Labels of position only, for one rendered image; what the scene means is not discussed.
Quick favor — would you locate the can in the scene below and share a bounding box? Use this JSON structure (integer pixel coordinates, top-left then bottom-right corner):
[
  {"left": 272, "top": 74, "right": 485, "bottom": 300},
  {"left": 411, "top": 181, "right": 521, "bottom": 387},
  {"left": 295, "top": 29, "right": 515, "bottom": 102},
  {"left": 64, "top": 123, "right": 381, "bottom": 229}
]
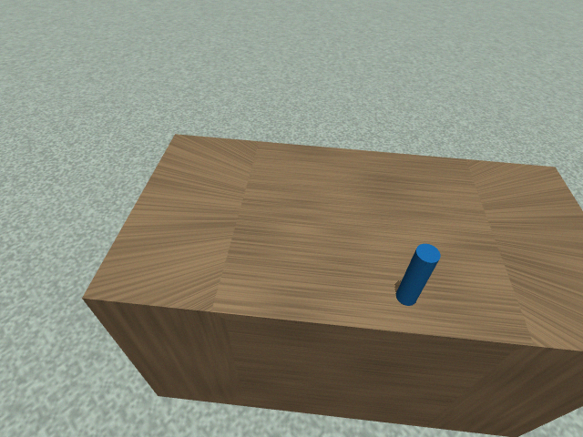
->
[{"left": 396, "top": 244, "right": 441, "bottom": 306}]

